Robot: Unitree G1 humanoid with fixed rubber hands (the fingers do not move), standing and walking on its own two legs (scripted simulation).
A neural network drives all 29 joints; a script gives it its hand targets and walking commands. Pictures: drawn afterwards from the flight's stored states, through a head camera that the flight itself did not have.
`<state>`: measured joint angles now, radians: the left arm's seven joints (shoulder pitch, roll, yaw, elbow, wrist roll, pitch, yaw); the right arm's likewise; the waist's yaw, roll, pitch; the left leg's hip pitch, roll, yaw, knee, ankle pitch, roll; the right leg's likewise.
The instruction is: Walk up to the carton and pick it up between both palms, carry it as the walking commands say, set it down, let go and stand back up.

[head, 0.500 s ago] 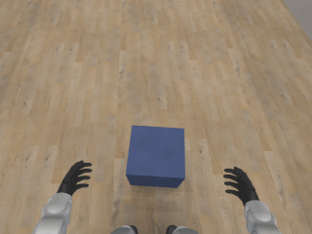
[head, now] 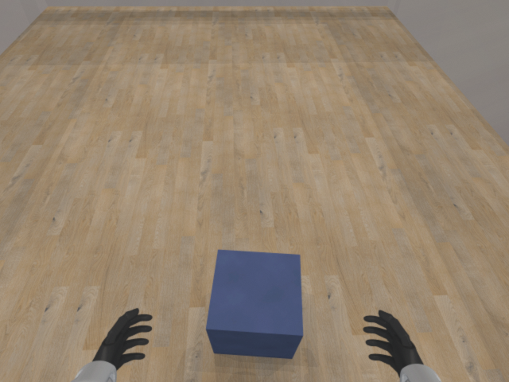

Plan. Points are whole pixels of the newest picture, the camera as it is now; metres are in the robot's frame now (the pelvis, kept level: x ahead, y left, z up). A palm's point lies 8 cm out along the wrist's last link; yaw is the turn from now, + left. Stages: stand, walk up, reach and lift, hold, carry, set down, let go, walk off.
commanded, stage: let go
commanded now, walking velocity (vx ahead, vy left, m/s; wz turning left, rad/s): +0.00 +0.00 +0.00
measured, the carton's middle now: (255, 305) +0.45 -0.01 -0.63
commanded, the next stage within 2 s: stand in 0.08 s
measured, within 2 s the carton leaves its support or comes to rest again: neither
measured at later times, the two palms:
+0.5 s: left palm (61, 379) +0.14 +0.30 -0.09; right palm (435, 379) +0.15 -0.28 -0.08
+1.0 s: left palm out of the picture +0.11 +0.31 -0.09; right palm out of the picture +0.11 -0.28 -0.09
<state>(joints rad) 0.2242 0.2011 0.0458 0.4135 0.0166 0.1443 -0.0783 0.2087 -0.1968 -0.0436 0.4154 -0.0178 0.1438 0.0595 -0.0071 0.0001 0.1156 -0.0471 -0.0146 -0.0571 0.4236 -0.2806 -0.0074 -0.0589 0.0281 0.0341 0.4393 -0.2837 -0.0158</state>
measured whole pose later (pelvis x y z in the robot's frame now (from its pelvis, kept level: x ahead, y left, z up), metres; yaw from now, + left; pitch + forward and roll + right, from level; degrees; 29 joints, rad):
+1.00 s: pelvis +0.00 +0.02 +0.00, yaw +0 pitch -2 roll +0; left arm 0.17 0.36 0.02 0.88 0.03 0.00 0.02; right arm 0.16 -0.36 -0.02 0.89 -0.03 -0.01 -0.02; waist 0.00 0.00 0.01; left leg -0.11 -0.03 -0.04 0.39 -0.25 0.01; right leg -0.12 0.01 0.04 0.40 -0.25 0.01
